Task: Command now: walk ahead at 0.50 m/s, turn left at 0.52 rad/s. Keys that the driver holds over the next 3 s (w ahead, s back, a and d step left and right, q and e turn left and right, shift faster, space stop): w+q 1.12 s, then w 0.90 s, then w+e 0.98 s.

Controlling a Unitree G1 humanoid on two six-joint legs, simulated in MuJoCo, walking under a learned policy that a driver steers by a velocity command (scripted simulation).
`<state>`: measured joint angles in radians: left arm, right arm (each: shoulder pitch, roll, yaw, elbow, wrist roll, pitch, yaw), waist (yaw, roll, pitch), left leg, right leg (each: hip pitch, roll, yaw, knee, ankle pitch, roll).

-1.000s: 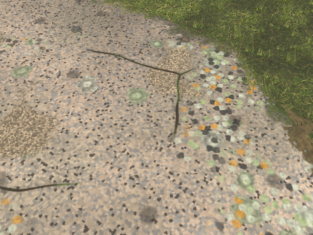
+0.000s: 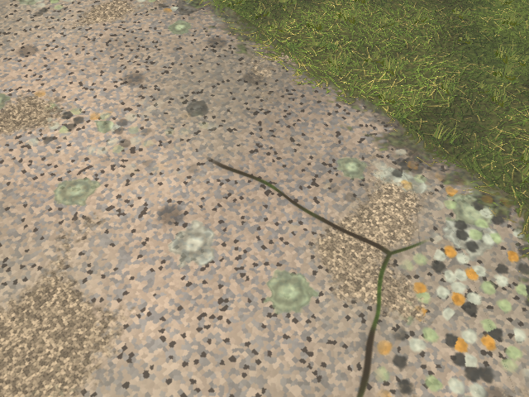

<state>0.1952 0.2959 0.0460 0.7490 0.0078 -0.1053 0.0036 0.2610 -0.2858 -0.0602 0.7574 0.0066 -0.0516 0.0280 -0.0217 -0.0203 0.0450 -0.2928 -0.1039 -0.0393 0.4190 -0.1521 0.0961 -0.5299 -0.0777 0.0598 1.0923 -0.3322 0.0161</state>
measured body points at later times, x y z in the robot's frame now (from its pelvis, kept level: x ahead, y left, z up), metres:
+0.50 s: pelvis +0.28 -0.04 +0.00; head +0.31 -0.05 +0.45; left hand +0.30 +0.25 -0.10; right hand +0.48 -0.28 -0.11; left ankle +0.24 +0.10 -0.66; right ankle +0.31 -0.14 -0.74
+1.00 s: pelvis +0.51 +0.12 +0.00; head +0.54 +0.15 +0.45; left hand +0.48 +0.43 -0.10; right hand +0.76 -0.05 -0.10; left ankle +0.50 +0.19 -0.74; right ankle +0.61 -0.03 -0.66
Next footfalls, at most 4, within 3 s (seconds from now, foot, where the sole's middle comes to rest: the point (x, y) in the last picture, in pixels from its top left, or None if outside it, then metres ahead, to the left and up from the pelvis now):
0.28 right None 0.35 -0.14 -0.78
0.82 left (182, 365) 0.53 0.21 -0.78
1.30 right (187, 246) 0.88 0.22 -0.78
1.80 left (59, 241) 0.91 0.60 -0.78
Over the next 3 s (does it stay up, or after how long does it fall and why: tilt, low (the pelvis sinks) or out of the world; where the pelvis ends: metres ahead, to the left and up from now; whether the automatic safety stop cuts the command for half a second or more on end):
stays up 1.39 0.83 0.00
